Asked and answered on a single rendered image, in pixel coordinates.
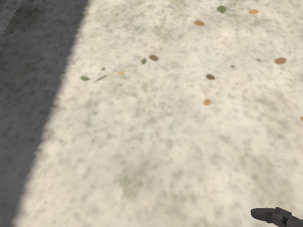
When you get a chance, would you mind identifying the right robot hand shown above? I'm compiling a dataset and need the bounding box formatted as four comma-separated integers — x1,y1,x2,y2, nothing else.
250,207,303,227

